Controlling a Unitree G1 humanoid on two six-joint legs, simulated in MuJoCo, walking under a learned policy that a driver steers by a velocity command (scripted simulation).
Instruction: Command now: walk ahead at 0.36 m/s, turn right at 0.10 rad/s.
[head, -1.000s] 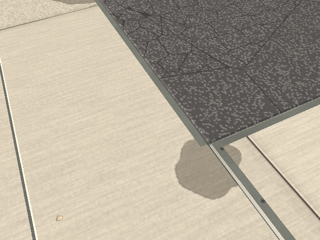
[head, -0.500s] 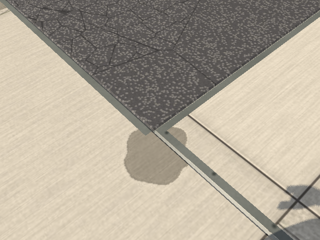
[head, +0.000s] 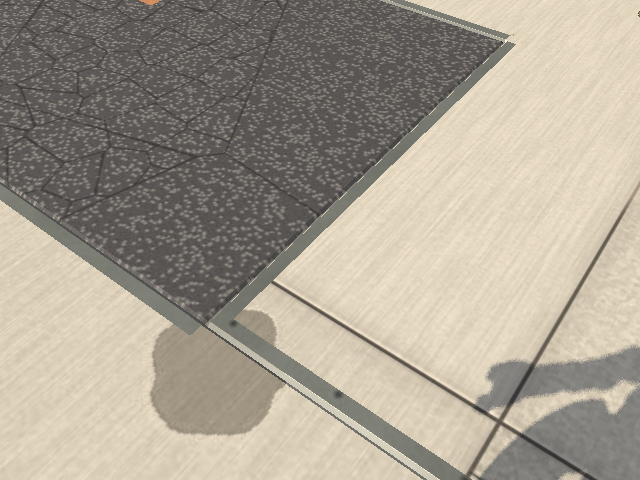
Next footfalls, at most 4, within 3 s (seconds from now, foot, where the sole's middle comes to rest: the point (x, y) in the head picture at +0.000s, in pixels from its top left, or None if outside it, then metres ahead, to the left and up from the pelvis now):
0.38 right None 0.31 -0.13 -0.77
0.86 left None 0.52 0.22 -0.77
1.40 right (267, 327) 0.90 0.18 -0.77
1.88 left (172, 263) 1.10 0.46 -0.77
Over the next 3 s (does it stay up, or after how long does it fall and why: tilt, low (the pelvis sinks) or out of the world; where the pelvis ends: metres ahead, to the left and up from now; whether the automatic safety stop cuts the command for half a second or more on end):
stays up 1.35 0.32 0.00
